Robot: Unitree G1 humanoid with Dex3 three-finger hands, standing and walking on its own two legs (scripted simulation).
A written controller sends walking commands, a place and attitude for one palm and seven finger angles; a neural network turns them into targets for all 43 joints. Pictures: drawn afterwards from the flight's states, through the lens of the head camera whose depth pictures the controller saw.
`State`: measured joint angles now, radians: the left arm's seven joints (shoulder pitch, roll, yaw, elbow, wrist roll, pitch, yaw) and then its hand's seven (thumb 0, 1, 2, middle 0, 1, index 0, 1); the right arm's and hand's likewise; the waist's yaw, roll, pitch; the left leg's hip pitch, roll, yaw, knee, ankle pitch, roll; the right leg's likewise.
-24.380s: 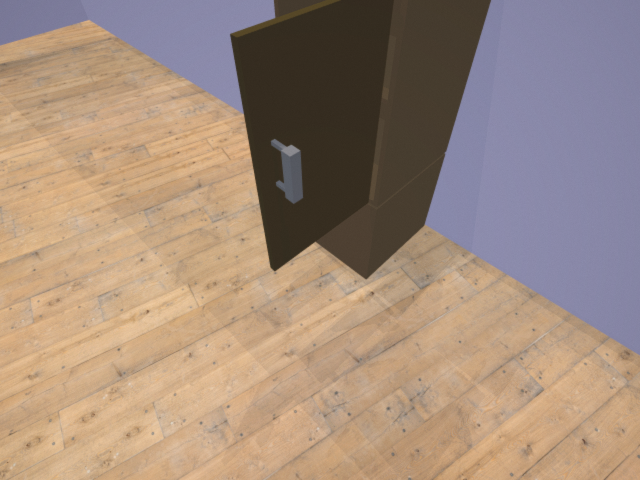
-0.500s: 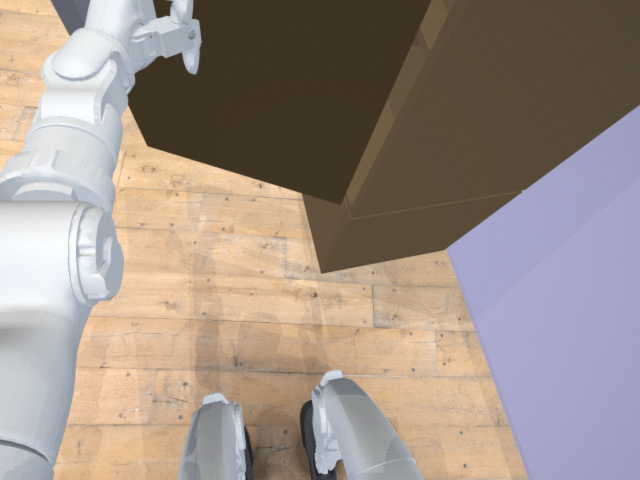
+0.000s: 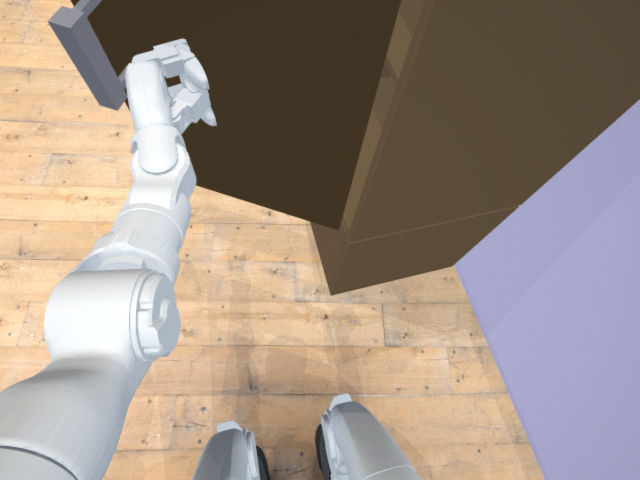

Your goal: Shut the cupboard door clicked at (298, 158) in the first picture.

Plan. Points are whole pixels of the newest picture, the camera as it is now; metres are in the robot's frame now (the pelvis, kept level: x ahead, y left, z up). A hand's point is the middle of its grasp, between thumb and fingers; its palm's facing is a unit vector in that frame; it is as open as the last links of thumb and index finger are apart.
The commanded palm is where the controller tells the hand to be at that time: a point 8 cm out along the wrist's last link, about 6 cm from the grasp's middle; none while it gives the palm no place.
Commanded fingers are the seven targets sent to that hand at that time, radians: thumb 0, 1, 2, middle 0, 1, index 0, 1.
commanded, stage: pull the fist back off the door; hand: left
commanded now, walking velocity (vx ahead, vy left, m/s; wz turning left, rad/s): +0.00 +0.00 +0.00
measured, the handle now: (102, 51) +0.65 +0.16 +0.08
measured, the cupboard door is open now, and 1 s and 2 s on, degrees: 58 58 58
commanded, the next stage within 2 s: draw the hand back to the body in 0.34 s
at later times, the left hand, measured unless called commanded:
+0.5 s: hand (211, 138) +0.49 +0.04 +0.09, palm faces +0.05 -1.00 -0.05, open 3.1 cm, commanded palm +0.45 +0.10 +0.09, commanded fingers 0.00 0.90 0.90 -1.30 -1.50 -1.30 -1.50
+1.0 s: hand (82, 224) +0.37 +0.13 +0.16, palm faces +0.03 -1.00 -0.05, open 3.1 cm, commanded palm +0.32 +0.19 +0.17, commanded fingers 0.00 0.90 0.90 -1.08 -1.26 -1.08 -1.26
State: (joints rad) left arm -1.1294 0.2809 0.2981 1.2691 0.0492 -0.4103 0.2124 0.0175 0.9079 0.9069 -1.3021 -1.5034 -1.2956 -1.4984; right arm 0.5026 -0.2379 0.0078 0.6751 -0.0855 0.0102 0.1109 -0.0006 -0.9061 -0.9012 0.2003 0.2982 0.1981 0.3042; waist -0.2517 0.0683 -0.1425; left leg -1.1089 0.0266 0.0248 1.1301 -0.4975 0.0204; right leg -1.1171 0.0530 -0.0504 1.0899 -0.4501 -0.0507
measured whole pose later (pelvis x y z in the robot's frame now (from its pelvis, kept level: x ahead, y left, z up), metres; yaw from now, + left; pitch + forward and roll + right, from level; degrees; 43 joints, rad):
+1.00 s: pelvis +0.02 +0.00 +0.07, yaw +1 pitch +7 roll +0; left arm -0.20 0.17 0.05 0.35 -0.15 -0.25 0.00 0.01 0.90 0.90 -1.27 -1.46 -1.26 -1.46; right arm 0.27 -0.26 -0.01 0.59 0.05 0.02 -0.02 0.01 -0.91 -0.90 0.20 0.30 0.19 0.30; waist -0.04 0.03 -0.09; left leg -0.49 0.00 0.03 0.75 -0.39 0.02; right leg -0.51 0.04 -0.03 0.75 -0.37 -0.04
